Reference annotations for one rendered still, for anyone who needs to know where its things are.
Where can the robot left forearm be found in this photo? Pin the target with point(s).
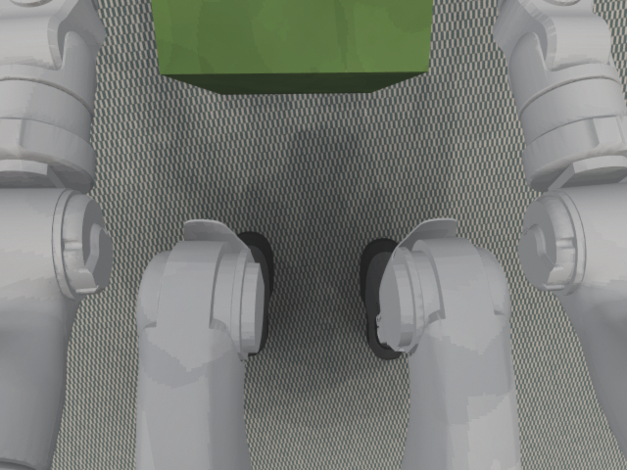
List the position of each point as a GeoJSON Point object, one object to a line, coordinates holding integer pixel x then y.
{"type": "Point", "coordinates": [48, 81]}

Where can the robot shin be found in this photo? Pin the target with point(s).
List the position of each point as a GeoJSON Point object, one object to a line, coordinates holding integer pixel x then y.
{"type": "Point", "coordinates": [151, 282]}
{"type": "Point", "coordinates": [447, 228]}

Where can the carton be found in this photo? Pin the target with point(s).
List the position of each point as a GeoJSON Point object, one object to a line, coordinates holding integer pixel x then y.
{"type": "Point", "coordinates": [241, 47]}

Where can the robot right forearm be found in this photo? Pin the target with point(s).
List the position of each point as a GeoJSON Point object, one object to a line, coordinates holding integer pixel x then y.
{"type": "Point", "coordinates": [567, 92]}

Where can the robot left upper arm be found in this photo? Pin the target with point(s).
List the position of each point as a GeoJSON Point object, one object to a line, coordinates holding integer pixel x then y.
{"type": "Point", "coordinates": [54, 251]}

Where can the robot right upper arm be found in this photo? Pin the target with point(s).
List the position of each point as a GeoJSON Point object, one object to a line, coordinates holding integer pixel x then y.
{"type": "Point", "coordinates": [574, 244]}

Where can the left robot shin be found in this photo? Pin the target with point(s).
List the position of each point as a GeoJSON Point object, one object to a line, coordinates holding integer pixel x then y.
{"type": "Point", "coordinates": [151, 282]}

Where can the right robot shin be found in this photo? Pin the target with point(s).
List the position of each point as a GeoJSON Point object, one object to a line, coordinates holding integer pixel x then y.
{"type": "Point", "coordinates": [447, 228]}

